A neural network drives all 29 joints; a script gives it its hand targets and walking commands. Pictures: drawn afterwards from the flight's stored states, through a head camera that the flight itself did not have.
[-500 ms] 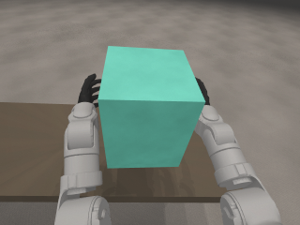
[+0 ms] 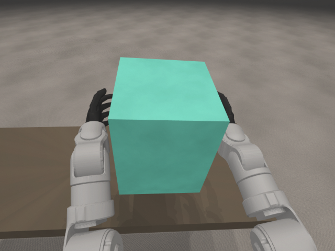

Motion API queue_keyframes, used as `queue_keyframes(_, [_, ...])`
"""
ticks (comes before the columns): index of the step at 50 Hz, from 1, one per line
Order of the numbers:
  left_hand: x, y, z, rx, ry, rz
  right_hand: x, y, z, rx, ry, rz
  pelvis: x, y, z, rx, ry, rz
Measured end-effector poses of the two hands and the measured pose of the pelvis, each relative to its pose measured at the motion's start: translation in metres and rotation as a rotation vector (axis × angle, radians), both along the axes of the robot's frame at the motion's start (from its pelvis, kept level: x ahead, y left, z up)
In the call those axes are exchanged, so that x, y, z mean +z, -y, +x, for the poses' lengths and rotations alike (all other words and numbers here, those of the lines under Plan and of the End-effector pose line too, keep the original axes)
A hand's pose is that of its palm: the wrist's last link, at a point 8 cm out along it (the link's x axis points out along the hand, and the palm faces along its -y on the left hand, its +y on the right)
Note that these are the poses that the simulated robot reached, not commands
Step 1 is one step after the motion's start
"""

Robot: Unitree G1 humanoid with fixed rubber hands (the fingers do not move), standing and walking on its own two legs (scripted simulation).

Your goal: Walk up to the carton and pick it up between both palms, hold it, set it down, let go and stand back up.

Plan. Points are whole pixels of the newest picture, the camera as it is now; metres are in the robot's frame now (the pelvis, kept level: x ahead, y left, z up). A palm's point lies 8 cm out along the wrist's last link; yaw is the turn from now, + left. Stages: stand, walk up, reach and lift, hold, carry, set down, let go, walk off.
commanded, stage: hold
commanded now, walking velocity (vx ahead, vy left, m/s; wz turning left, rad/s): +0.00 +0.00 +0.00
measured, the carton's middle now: (161, 128) +0.36 +0.00 +0.17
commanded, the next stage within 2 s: none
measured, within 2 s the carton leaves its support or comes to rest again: neither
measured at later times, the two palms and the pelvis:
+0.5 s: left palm (97, 125) +0.35 +0.15 +0.19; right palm (221, 120) +0.36 -0.14 +0.18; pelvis +0.00 -0.01 +0.00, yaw +2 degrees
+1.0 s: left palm (90, 127) +0.35 +0.16 +0.19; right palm (218, 121) +0.35 -0.13 +0.19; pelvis -0.01 +0.00 +0.00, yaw +0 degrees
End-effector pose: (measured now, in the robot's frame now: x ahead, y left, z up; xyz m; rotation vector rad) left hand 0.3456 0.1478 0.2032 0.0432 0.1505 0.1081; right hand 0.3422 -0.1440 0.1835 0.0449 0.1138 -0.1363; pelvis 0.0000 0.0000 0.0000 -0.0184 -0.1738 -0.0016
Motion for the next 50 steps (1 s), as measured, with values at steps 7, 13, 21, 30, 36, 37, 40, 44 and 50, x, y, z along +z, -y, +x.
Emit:
queue_keyframes(7, [-0.005, -0.007, -0.001, 0.014, -0.027, -0.027, 0.002, -0.007, 0.002, 0.014, -0.025, -0.021, 0.0, 0.001, -0.01, -0.003, -0.011, 0.004])
queue_keyframes(13, [-0.013, -0.012, 0.004, 0.034, -0.047, -0.026, 0.0, -0.012, 0.012, 0.03, -0.04, -0.018, 0.0, 0.005, -0.014, 0.01, -0.038, 0.005])
queue_keyframes(21, [-0.015, -0.008, 0.007, 0.038, -0.028, -0.014, 0.002, -0.008, 0.018, 0.033, -0.019, 0.0, 0.001, 0.01, -0.005, 0.029, -0.048, -0.002])
queue_keyframes(30, [-0.007, 0.004, 0.011, 0.004, -0.013, -0.007, -0.001, 0.003, 0.013, 0.008, -0.009, 0.008, 0.0, 0.008, 0.006, 0.019, -0.023, -0.002])
queue_keyframes(36, [-0.003, 0.002, 0.006, -0.008, -0.003, -0.009, -0.001, 0.002, 0.005, -0.004, -0.006, 0.001, 0.0, 0.004, 0.008, 0.005, -0.007, 0.0])
queue_keyframes(37, [-0.004, 0.001, 0.005, -0.008, -0.005, -0.011, -0.001, 0.001, 0.004, -0.003, -0.008, -0.002, 0.0, 0.003, 0.007, 0.003, -0.005, 0.0])
queue_keyframes(40, [-0.007, -0.003, 0.001, -0.004, -0.015, -0.021, -0.002, -0.002, 0.001, -0.001, -0.018, -0.007, 0.0, 0.001, 0.004, 0.001, -0.001, 0.0])
queue_keyframes(44, [-0.009, -0.008, -0.002, 0.004, -0.016, -0.036, 0.0, -0.008, -0.001, 0.001, -0.018, -0.015, 0.0, 0.0, -0.002, 0.001, -0.003, -0.001])
queue_keyframes(50, [-0.009, -0.014, 0.0, 0.023, -0.029, -0.037, 0.004, -0.014, 0.007, 0.018, -0.025, -0.019, 0.0, 0.001, -0.01, 0.008, -0.019, 0.002])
